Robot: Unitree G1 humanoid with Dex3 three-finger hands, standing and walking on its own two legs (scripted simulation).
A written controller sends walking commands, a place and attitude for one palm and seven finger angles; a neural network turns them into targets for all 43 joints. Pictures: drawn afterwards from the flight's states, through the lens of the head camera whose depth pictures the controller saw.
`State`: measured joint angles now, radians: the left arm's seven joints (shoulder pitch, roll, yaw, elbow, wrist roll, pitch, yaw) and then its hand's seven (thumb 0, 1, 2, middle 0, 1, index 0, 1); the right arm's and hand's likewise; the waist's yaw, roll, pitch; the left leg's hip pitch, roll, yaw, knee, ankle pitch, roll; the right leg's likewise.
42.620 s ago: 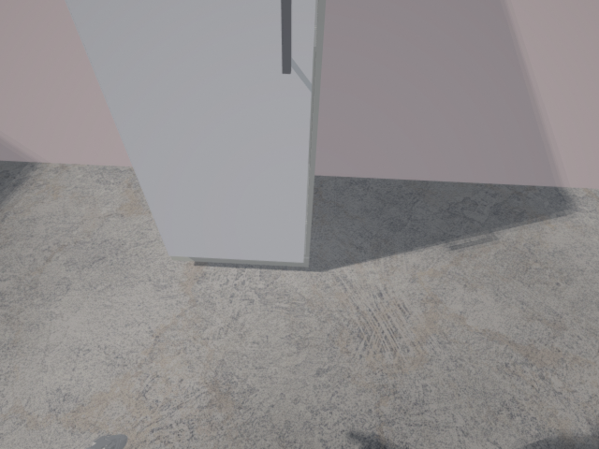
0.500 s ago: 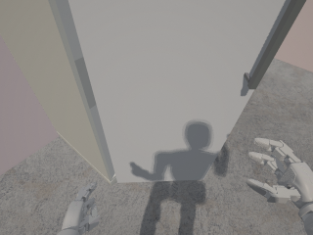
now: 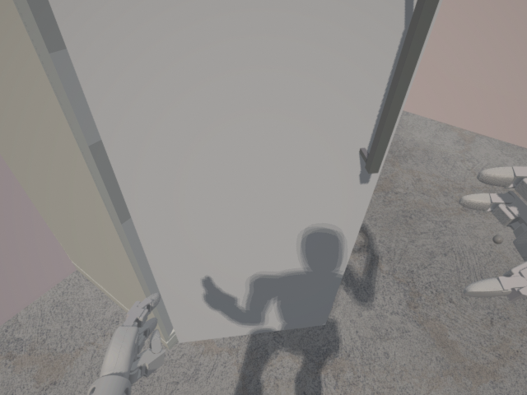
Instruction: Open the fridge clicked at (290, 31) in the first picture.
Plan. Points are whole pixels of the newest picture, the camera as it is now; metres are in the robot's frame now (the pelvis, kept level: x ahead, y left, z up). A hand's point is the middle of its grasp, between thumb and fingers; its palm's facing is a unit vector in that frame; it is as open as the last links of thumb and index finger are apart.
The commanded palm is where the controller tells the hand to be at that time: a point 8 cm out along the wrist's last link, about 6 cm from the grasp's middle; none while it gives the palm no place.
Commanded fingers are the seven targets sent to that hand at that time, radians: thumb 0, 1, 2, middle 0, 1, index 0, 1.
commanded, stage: raise the hand to about handle height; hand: right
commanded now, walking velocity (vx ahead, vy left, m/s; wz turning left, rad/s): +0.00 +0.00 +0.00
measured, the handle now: (390, 91) +0.51 -0.19 +0.26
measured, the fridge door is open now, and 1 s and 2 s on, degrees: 47 47 47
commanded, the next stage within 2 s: move the hooked fingers beside the handle in 0.84 s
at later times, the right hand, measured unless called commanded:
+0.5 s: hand (506, 203) +0.28 -0.27 +0.23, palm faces -0.02 +0.98 -0.18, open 14.0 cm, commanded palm +0.23 -0.31 +0.26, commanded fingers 0.00 0.50 -0.30 0.30 1.20 0.30 1.20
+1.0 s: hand (476, 192) +0.28 -0.23 +0.24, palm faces -0.07 +0.98 -0.17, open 13.9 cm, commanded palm +0.25 -0.29 +0.25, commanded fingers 0.00 0.50 -0.30 0.30 1.20 0.30 1.20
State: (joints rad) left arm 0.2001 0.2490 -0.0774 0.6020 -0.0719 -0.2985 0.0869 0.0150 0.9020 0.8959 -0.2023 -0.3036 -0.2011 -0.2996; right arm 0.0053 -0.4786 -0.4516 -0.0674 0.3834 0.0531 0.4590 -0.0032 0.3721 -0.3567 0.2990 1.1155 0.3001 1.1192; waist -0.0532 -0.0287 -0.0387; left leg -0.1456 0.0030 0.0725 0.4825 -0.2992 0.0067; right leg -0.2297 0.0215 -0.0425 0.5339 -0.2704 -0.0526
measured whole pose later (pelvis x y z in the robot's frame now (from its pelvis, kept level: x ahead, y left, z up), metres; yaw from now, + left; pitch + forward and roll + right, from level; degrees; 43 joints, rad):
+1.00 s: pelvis +0.01 +0.03 +0.00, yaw +0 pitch -2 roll +0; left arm 0.18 0.28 -0.09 0.61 -0.10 -0.19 0.07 0.02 0.90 0.90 -0.20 -0.30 -0.20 -0.30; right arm -0.16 -0.56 -0.52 0.02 0.39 0.26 0.58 -0.01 0.50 -0.30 0.31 1.20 0.31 1.20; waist -0.04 -0.07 -0.05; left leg -0.13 -0.02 0.08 0.48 -0.32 0.04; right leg -0.20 0.00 -0.03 0.50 -0.27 -0.01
